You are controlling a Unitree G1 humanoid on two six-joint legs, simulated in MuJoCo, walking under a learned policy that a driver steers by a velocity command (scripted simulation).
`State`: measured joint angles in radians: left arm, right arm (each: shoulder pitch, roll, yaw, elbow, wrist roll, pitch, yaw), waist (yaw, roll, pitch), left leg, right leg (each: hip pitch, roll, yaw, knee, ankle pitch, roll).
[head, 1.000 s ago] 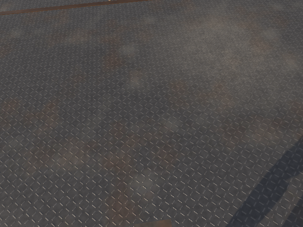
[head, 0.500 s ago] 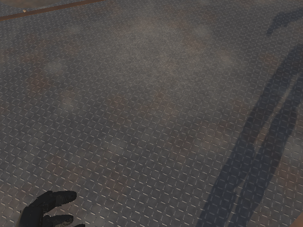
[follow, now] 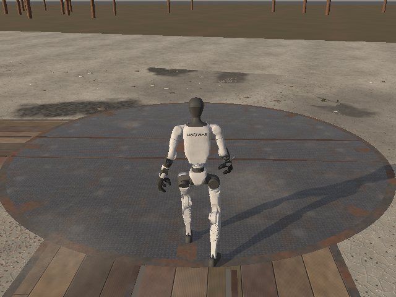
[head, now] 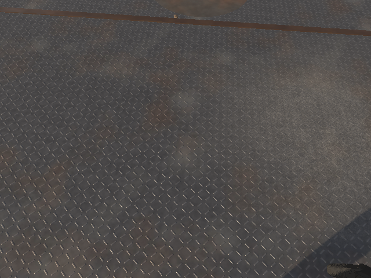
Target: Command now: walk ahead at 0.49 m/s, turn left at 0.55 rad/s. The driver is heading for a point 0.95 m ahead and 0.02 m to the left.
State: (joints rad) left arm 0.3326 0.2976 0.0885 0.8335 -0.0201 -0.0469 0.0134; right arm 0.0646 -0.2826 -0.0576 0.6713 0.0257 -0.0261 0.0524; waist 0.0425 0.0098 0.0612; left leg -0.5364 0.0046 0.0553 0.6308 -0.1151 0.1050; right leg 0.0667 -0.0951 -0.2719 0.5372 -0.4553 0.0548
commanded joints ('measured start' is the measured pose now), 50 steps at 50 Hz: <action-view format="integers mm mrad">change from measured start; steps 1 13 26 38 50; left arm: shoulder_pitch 35 -273 88 -6 47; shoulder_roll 24 56 228 160 135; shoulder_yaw -24 -22 44 10 -4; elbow -152 -211 -111 -93 -135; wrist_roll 25 35 10 -5 -25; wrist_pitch -47 -53 -79 -37 -17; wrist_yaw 0 -10 -44 -13 3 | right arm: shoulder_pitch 332 215 479 4 265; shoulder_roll -352 -174 -77 -36 -133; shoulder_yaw -109 -53 -5 16 -38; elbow -8 -17 11 -88 -26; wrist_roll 6 -6 24 -26 -20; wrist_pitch -3 -38 -33 -73 -69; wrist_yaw -24 -63 -69 -39 -46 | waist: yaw -100 -77 4 9 -126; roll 258 44 -311 -101 150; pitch -416 -60 -362 -57 -155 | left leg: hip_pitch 925 294 -233 41 712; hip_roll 316 85 -85 13 368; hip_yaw -880 -307 -245 -95 -639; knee -274 -403 663 10 -356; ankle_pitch -308 126 -479 33 -387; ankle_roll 345 145 -84 -145 102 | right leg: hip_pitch -742 -649 298 -272 -890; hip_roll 149 29 -347 -55 59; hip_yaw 234 327 1154 532 412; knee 850 208 -237 -344 690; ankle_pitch -151 443 -69 465 -22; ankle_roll -12 24 -380 -277 -73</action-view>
